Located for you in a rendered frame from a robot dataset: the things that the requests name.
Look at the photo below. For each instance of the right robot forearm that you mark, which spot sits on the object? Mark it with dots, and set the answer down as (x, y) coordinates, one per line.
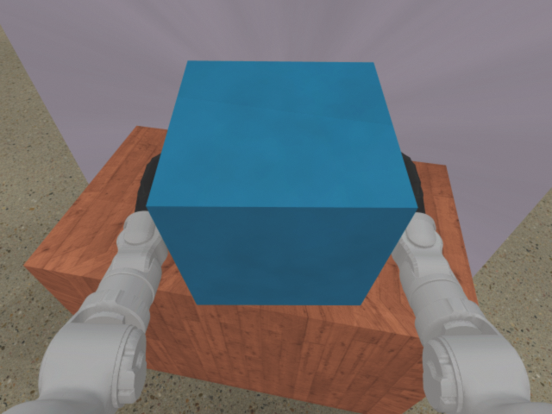
(436, 297)

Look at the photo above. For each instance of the carton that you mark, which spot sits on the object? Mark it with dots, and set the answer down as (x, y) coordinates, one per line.
(280, 182)

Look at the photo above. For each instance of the robot left upper arm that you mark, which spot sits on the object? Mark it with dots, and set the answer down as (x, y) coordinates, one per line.
(92, 368)

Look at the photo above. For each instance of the left robot forearm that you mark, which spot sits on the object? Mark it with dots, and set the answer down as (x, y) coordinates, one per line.
(128, 288)

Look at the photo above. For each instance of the pedestal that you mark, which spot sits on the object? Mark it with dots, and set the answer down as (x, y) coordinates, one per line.
(364, 358)

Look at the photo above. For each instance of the robot left hand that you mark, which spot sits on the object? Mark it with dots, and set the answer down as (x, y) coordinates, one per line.
(146, 184)

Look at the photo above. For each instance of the robot right upper arm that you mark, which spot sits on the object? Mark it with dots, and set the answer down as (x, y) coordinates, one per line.
(476, 374)

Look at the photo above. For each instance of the robot right hand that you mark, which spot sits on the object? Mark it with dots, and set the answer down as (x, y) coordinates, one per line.
(415, 182)

